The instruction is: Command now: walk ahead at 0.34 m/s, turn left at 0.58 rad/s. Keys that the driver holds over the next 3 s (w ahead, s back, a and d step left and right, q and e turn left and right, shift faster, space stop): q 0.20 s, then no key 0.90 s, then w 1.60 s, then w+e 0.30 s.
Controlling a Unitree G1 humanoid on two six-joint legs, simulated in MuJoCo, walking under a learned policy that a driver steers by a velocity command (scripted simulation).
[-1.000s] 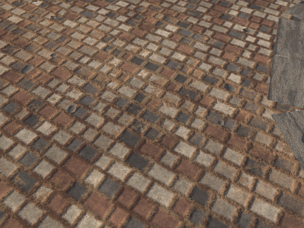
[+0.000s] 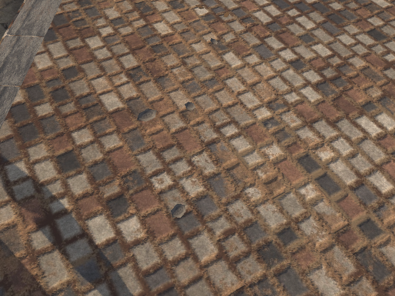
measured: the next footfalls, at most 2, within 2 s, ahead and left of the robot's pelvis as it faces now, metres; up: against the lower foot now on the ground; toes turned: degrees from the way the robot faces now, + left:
right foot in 0.24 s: +0.31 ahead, -0.11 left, +0.00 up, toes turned +13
left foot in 0.58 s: +0.19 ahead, +0.11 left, +0.00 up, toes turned +11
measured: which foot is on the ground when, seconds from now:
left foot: down 0.00-0.26, up 0.28-0.56, down 0.58-1.00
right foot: up 0.00-0.22, down 0.24-1.00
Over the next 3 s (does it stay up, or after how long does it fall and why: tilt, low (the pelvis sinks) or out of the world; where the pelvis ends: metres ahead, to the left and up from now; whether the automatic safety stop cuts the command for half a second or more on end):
stays up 1.14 0.21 -0.01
